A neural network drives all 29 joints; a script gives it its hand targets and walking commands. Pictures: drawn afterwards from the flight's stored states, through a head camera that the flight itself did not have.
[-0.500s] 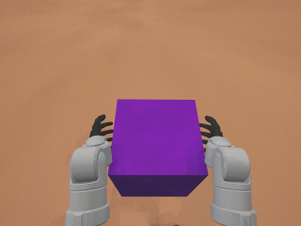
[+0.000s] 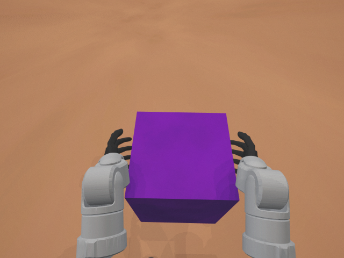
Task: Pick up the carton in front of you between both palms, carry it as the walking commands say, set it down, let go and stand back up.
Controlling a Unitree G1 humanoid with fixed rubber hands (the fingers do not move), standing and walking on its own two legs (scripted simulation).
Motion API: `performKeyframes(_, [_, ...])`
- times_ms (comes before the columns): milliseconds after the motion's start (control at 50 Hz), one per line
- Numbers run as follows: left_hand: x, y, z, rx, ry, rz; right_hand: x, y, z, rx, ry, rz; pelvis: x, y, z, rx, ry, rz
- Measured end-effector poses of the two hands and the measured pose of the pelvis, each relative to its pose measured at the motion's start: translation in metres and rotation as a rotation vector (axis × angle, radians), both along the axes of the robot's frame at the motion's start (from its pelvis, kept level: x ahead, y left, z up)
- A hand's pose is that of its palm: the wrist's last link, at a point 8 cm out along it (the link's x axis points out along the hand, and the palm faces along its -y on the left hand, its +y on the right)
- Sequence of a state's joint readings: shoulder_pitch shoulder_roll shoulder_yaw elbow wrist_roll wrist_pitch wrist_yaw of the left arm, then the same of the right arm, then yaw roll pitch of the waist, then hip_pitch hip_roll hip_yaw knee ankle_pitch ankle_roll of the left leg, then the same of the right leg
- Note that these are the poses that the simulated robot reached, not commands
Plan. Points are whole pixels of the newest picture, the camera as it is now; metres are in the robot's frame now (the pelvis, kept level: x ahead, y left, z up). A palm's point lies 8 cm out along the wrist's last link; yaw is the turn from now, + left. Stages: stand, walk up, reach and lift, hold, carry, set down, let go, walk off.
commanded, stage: carry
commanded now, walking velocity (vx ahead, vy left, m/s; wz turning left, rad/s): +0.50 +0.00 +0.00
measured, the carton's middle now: (179, 172) +0.33 +0.00 +0.00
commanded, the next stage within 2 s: none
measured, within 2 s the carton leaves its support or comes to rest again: neither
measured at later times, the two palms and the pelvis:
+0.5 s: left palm (137, 74) +0.64 +0.13 +0.10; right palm (224, 74) +0.64 -0.15 +0.09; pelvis +0.34 -0.02 -0.01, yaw +0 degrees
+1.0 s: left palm (144, 41) +0.89 +0.13 +0.09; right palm (214, 38) +0.89 -0.15 +0.10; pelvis +0.59 -0.01 +0.00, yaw -1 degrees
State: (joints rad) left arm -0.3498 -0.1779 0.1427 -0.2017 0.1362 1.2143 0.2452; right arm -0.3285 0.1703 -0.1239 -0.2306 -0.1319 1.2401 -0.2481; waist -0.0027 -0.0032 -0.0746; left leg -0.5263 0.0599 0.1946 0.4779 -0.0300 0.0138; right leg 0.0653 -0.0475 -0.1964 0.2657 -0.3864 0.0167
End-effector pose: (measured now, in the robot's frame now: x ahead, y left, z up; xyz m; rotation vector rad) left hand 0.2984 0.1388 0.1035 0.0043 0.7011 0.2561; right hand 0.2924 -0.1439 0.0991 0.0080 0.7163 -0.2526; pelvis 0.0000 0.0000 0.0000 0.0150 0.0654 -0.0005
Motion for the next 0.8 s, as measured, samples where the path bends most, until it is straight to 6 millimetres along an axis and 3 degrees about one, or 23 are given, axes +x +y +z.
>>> performKeyframes(60, [0.049, 0.011, -0.015, -0.022, 0.004, -0.007, 0.047, 0.011, -0.009, -0.021, 0.004, -0.007, 0.048, 0.013, -0.013, 0.012, -0.011, -0.024])
performKeyframes(160, [0.104, 0.018, -0.03, -0.026, 0.127, -0.021, 0.098, 0.018, -0.021, -0.026, 0.129, -0.024, 0.103, 0.024, 0.005, -0.018, 0.002, -0.045])
performKeyframes(260, [0.163, 0.018, -0.024, -0.032, 0.131, -0.026, 0.156, 0.018, -0.013, -0.029, 0.132, -0.033, 0.16, 0.024, 0.017, -0.04, 0.011, -0.033])
performKeyframes(420, [0.274, 0.008, -0.001, -0.02, 0.022, 0.012, 0.278, 0.007, 0.006, -0.019, 0.024, 0.007, 0.274, 0.004, 0.012, -0.031, 0.01, -0.02])
performKeyframes(540, [0.367, -0.017, -0.013, 0.02, 0.017, 0.028, 0.376, -0.017, -0.018, 0.019, 0.018, 0.025, 0.372, -0.023, -0.012, -0.037, -0.012, 0.011])
performKeyframes(660, [0.426, -0.027, -0.028, 0.019, 0.151, 0.043, 0.435, -0.027, -0.034, 0.026, 0.151, 0.029, 0.429, -0.037, 0.009, 0.0, 0.002, 0.037])
performKeyframes(800, [0.5, -0.027, -0.009, 0.016, 0.075, 0.03, 0.505, -0.027, -0.016, 0.035, 0.074, 0.006, 0.493, -0.032, 0.017, 0.004, 0.005, 0.018])
